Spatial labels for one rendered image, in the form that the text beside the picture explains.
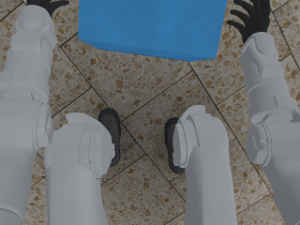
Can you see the robot right upper arm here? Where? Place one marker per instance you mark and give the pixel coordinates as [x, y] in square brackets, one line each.
[275, 146]

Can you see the carton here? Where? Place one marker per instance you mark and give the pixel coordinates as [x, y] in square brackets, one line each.
[185, 30]

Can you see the robot left forearm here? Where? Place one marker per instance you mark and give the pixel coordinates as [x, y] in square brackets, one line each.
[29, 60]

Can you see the robot right foot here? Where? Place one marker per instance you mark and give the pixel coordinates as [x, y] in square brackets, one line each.
[168, 136]

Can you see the robot left upper arm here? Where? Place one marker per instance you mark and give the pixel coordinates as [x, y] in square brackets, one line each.
[25, 127]

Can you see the right robot hand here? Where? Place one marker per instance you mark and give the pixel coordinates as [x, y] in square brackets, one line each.
[257, 19]

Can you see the left robot hand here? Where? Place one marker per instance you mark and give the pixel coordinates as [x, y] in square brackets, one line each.
[50, 7]

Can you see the robot right shin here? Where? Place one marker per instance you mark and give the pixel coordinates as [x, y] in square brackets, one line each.
[222, 132]

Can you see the robot right forearm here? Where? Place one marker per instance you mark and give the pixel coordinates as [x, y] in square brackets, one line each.
[267, 90]

